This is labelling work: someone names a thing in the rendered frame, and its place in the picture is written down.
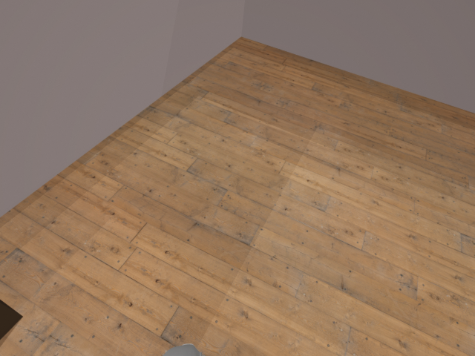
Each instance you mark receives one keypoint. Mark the cabinet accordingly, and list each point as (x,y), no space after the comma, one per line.
(8,318)

